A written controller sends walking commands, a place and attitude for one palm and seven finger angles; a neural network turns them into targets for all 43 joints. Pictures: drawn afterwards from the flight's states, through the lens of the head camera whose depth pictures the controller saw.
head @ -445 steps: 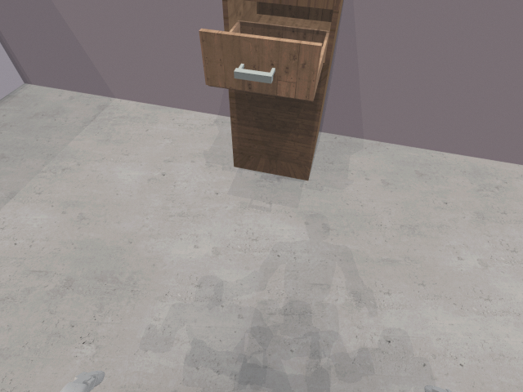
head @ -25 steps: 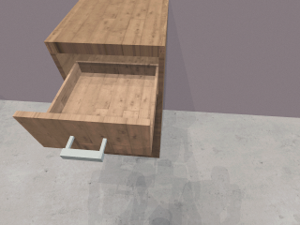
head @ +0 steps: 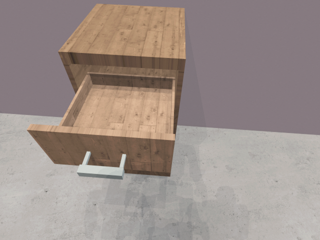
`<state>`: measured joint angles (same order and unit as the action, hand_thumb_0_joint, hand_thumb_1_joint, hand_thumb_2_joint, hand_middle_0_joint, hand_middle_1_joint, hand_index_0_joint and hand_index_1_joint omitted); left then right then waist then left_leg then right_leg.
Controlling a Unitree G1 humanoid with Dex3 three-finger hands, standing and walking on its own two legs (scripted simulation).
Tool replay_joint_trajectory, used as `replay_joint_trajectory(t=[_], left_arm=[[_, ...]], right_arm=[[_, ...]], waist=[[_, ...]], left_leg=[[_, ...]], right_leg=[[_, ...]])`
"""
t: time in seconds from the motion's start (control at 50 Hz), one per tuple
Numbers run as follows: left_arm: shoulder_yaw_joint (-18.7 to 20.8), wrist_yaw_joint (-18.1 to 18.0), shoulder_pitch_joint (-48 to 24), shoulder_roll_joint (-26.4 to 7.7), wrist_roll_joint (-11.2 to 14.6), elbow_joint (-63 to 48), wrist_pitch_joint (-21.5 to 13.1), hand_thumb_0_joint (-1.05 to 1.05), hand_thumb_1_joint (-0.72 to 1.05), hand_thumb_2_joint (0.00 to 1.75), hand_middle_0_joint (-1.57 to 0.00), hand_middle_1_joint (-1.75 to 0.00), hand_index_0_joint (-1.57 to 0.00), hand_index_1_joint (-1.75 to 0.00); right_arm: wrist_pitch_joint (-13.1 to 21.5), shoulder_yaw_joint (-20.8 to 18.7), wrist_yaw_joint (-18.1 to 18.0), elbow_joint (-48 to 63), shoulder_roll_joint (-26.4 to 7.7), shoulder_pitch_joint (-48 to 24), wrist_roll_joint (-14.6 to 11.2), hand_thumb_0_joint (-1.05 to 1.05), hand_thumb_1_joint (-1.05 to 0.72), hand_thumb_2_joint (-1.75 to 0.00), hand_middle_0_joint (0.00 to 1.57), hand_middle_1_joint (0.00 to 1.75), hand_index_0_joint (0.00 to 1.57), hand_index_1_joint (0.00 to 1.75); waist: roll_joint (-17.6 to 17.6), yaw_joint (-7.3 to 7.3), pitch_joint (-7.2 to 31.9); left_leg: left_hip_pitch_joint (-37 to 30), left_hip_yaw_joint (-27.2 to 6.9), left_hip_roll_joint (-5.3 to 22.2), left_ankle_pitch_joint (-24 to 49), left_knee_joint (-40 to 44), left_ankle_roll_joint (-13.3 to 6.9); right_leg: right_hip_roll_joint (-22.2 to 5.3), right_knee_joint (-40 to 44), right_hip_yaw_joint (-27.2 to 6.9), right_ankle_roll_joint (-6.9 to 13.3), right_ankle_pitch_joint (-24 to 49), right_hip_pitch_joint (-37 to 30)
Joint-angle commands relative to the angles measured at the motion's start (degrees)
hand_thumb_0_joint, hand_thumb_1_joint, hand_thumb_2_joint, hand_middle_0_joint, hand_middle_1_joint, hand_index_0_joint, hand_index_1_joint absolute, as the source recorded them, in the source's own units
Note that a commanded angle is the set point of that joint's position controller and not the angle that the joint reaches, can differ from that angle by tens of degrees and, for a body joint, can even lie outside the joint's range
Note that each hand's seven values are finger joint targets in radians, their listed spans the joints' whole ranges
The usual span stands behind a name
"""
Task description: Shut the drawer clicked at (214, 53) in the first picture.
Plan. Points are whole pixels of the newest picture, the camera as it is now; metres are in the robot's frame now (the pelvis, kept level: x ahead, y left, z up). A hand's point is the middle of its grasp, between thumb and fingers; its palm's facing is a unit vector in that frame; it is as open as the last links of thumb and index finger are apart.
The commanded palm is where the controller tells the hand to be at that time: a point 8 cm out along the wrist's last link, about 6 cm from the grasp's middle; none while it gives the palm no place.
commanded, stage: raise the hand and make a fist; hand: left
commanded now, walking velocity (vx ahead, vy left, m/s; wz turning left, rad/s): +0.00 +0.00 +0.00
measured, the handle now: (103, 164) +0.31 +0.18 -0.01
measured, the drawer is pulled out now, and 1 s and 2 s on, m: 0.29 0.29 0.29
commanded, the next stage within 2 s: bring the fist close to the handle in 1.94 s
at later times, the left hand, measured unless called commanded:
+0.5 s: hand out of the picture +0.10 +0.16 -0.04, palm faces +0.06 -1.00 -0.05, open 5.8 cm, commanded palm +0.10 +0.22 -0.02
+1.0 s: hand (82, 232) +0.14 +0.17 +0.02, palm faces +0.05 -1.00 -0.04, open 3.4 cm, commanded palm +0.09 +0.22 +0.03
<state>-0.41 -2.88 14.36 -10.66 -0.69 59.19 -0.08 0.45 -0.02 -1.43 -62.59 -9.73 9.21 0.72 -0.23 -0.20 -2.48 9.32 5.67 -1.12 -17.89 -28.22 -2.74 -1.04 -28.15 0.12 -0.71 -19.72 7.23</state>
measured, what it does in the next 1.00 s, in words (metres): steps on the spot: right foot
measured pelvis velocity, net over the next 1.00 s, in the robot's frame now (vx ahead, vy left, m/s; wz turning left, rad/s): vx -0.01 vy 0.00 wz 0.11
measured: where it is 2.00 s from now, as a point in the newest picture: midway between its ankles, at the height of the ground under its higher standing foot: outside the picture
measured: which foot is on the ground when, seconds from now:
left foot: down 0.00-1.00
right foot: down 0.00-0.08, up 0.10-0.22, down 0.24-1.00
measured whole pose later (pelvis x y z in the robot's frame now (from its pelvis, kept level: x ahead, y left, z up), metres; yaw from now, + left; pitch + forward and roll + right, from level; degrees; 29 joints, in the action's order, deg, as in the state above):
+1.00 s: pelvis -0.01 +0.00 -0.05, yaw +6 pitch +10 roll -2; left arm 2.5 11.9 38.7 -11.8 13.4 -15.9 -19.8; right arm 14.0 -0.2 -0.5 -30.4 -14.8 16.3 -2.7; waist 2.7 0.5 6.7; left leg 36.8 0.4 -2.5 -27.8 -54.9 -3.5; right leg 2.5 -52.3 5.1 3.2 -25.4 36.8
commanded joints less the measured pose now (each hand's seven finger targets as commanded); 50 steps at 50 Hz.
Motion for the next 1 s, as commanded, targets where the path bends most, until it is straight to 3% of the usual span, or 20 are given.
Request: replay_joint_trajectory(t=[0.0, 0.02, 0.04, 0.06, 0.08, 0.1, 0.14, 0.22, 0.26, 0.3, 0.36, 0.4, 0.46, 0.5, 0.56, 0.6, 0.68, 0.78, 0.88, 0.98], left_arm=[[1.27, -0.26, 3.81, -5.58, 0.06, -1.35, -0.57, 0.00, 0.90, 0.90, -0.20, -0.30, -0.20, -0.30], [1.27, -2.07, 6.66, -5.87, -0.99, -0.27, -2.05, 0.00, 0.90, 0.90, -0.20, -0.30, -0.20, -0.30], [13.84, -1.85, -36.31, -20.98, 9.11, -90.05, -12.36, 0.00, 0.90, 0.90, -0.22, -0.32, -0.22, -0.32], [7.38, -2.47, -4.08, -11.96, 4.95, -73.19, -9.17, 0.00, 0.90, 0.90, -0.24, -0.34, -0.24, -0.34], [3.69, -5.08, -0.70, -6.96, 6.19, -66.89, -6.44, 0.00, 0.90, 0.90, -0.26, -0.37, -0.26, -0.37], [-5.80, -4.17, 13.00, 7.26, 7.22, -57.11, -1.46, 0.00, 0.90, 0.90, -0.28, -0.39, -0.28, -0.39], [-2.50, -1.15, 3.49, 3.06, 8.38, -67.12, -5.15, 0.00, 0.90, 0.90, -0.32, -0.43, -0.32, -0.43], [3.52, 7.44, 22.55, 2.00, 11.24, -52.53, -17.47, 0.00, 0.90, 0.90, -0.40, -0.52, -0.40, -0.52], [7.72, 13.43, 18.61, -3.03, 13.33, -52.10, -25.69, 0.00, 0.90, 0.90, -0.44, -0.56, -0.44, -0.56], [4.71, 17.06, 11.57, -3.04, 12.92, -56.07, -33.59, 0.00, 0.90, 0.90, -0.48, -0.60, -0.48, -0.60], [9.97, 16.71, 6.81, -8.86, 12.66, -66.99, -38.64, 0.00, 0.90, 0.90, -0.54, -0.67, -0.54, -0.67], [10.42, 14.58, 1.77, -9.54, 13.79, -75.64, -38.24, 0.00, 0.90, 0.90, -0.58, -0.71, -0.58, -0.71], [7.73, 12.76, -0.63, -7.76, 15.13, -79.57, -35.51, 0.00, 0.90, 0.90, -0.64, -0.78, -0.64, -0.78], [3.19, 12.76, -2.46, -6.06, 14.58, -78.75, -32.58, 0.00, 0.90, 0.90, -0.68, -0.82, -0.68, -0.82], [0.10, 15.49, -1.33, -6.48, 13.92, -74.01, -27.04, 0.00, 0.90, 0.90, -0.74, -0.88, -0.74, -0.88], [1.00, 17.60, 0.50, -7.97, 13.58, -70.23, -22.55, 0.00, 0.90, 0.90, -0.78, -0.93, -0.78, -0.93], [10.68, 17.31, 8.35, -12.68, 15.81, -70.49, -15.12, 0.00, 0.90, 0.90, -0.86, -1.01, -0.86, -1.01], [12.88, 11.35, 15.07, -9.61, 17.08, -81.99, -17.30, 0.00, 0.90, 0.90, -0.96, -1.12, -0.96, -1.12], [4.32, 13.63, 22.64, -4.76, 14.04, -86.31, -23.65, 0.00, 0.90, 0.90, -1.06, -1.23, -1.06, -1.23], [1.05, 17.15, 27.22, -3.52, 13.97, -89.35, -23.60, 0.00, 0.90, 0.90, -1.16, -1.34, -1.16, -1.34]], right_arm=[[0.83, -1.45, -0.36, 1.29, -7.16, 3.02, -0.01, 0.00, -0.90, -0.90, 0.20, 0.30, 0.20, 0.30], [1.12, -1.70, -0.07, 5.19, -9.09, 2.94, -0.43, 0.00, -0.90, -0.90, 0.20, 0.30, 0.20, 0.30], [9.43, -4.16, -0.94, 24.59, -15.62, 5.57, -3.43, 0.00, -0.90, -0.90, 0.20, 0.30, 0.20, 0.30], [16.40, -0.89, -3.31, 21.74, -10.12, 2.48, -2.01, 0.00, -0.90, -0.90, 0.20, 0.30, 0.20, 0.30], [17.93, -1.77, -3.36, 17.22, -10.14, 2.49, -1.80, 0.00, -0.90, -0.90, 0.20, 0.30, 0.20, 0.30], [17.88, -1.53, -2.17, 16.82, -7.79, 5.80, -3.14, 0.00, -0.90, -0.90, 0.20, 0.30, 0.20, 0.30], [18.41, -3.44, -0.57, 23.36, -10.73, 3.37, -2.07, 0.00, -0.90, -0.90, 0.20, 0.30, 0.20, 0.30], [17.13, -3.23, 0.70, 30.50, -11.55, -0.59, -1.43, 0.00, -0.90, -0.90, 0.20, 0.30, 0.20, 0.30], [16.35, -3.50, 1.48, 34.01, -12.06, -3.83, -1.54, 0.00, -0.90, -0.90, 0.20, 0.30, 0.20, 0.30], [16.74, -3.58, 2.35, 37.51, -12.47, -5.32, -1.58, 0.00, -0.90, -0.90, 0.20, 0.30, 0.20, 0.30], [17.15, -3.60, 2.07, 41.27, -11.04, -4.69, -1.94, 0.00, -0.90, -0.90, 0.20, 0.30, 0.20, 0.30], [16.71, -3.21, 1.37, 42.35, -10.60, -3.22, -2.09, 0.00, -0.90, -0.90, 0.20, 0.30, 0.20, 0.30], [16.84, -2.04, 0.22, 42.57, -10.57, -1.55, -2.96, 0.00, -0.90, -0.90, 0.20, 0.30, 0.20, 0.30], [16.94, -1.32, -0.40, 42.21, -11.33, -1.13, -3.45, 0.00, -0.90, -0.90, 0.20, 0.30, 0.20, 0.30], [17.33, -0.66, -1.44, 42.18, -12.24, 0.18, -3.95, 0.00, -0.90, -0.90, 0.20, 0.30, 0.20, 0.30], [16.70, -0.56, -1.76, 42.52, -12.33, 0.77, -4.25, 0.00, -0.90, -0.90, 0.20, 0.30, 0.20, 0.30], [14.85, -0.83, -1.85, 44.38, -10.96, -0.90, -4.39, 0.00, -0.90, -0.90, 0.20, 0.30, 0.20, 0.30], [14.98, -1.06, -1.07, 44.66, -8.63, -2.39, -4.07, 0.00, -0.90, -0.90, 0.20, 0.30, 0.20, 0.30], [17.09, -1.85, 0.79, 42.97, -9.27, 0.40, -3.16, 0.00, -0.90, -0.90, 0.20, 0.30, 0.20, 0.30], [18.45, -2.70, 0.79, 43.03, -9.97, 1.06, -3.57, 0.00, -0.90, -0.90, 0.20, 0.30, 0.20, 0.30]], waist=[[0.48, -0.09, 1.36], [-3.00, -0.01, -1.31], [8.02, 4.28, 31.47], [20.77, 0.65, 26.30], [17.71, 1.26, 21.97], [10.56, 3.23, 13.13], [1.50, 2.97, 5.33], [-12.09, -0.80, 3.94], [-11.76, -0.87, 1.63], [-9.10, 0.14, 1.84], [0.87, -2.32, 14.99], [5.92, -1.43, 20.43], [7.53, 1.35, 18.70], [4.43, 4.11, 14.90], [-0.49, 5.08, 11.04], [-3.47, 4.47, 10.59], [-4.12, -0.65, 15.33], [-0.52, -2.42, 15.37], [0.09, 0.78, 17.30], [-0.77, 1.52, 16.72]], left_leg=[[-4.04, -7.50, 7.47, 24.65, 4.95, -0.02], [-0.87, -6.83, 8.88, 38.34, -5.47, 1.36], [-17.93, -11.92, 4.71, 48.52, 1.00, 3.58], [-30.36, -13.96, 9.67, 58.46, 8.01, 4.13], [-20.65, -11.27, 7.38, 53.31, 8.03, 7.10], [-15.82, -11.02, 7.46, 45.31, 8.72, 5.77], [-3.18, -10.42, 6.46, 31.98, 2.64, 4.98], [18.94, -7.47, 1.36, 4.60, -8.60, 3.88], [29.82, -6.78, 0.08, -9.08, -12.01, 4.56], [35.55, -5.24, -0.80, -13.51, -18.23, 3.52], [36.97, -4.99, -0.61, -15.80, -21.86, 2.05], [33.70, -6.68, -0.01, -16.97, -21.87, 1.48], [32.33, -9.16, 0.45, -20.35, -21.25, 0.90], [33.74, -9.79, 0.36, -22.34, -21.65, 0.63], [36.27, -8.80, 0.16, -20.25, -22.79, 0.21], [37.18, -7.55, 0.15, -16.36, -24.06, 0.07], [35.87, -7.63, 0.24, -10.88, -22.89, 0.89], [31.47, -7.44, 0.36, -5.09, -18.89, 1.19], [25.97, -8.16, 0.72, 7.49, -20.24, 0.27], [22.47, -9.07, 1.00, 10.97, -20.16, 0.05]], right_leg=[[-4.62, 3.20, -3.35, 1.39, 18.05, 2.75], [-5.73, 2.77, -4.25, 0.44, 32.62, 6.54], [-1.09, -4.16, 2.59, 2.49, 35.23, 5.25], [1.80, -13.74, 4.32, 2.31, 9.37, 14.45], [1.45, -16.58, 3.40, 2.05, 0.11, 15.24], [1.24, -15.94, 3.75, 0.96, -2.47, 19.47], [0.24, -9.84, 4.61, 1.44, -1.42, 20.04], [0.92, -7.56, 5.59, 2.38, 0.68, 22.87], [0.25, -10.81, 3.27, 2.88, -13.81, 29.01], [-0.56, -12.50, -1.76, 3.21, -23.13, 32.38], [-0.77, -16.92, -6.00, 3.42, -26.86, 31.57], [-0.32, -17.80, -6.15, 3.23, -24.53, 31.55], [0.13, -16.54, -5.33, 2.87, -22.55, 32.77], [0.20, -14.67, -5.64, 2.36, -24.66, 33.59], [-0.02, -11.34, -7.15, 1.96, -28.06, 31.96], [-0.75, -8.68, -9.40, 1.44, -29.72, 30.08], [-2.96, -7.49, -11.78, 0.63, -23.78, 21.41], [-0.65, -10.29, -5.32, 2.02, -14.76, 19.56], [0.46, -16.42, -1.56, 0.95, 11.69, 20.34], [1.04, -16.82, 0.45, 1.03, 13.75, 22.37]])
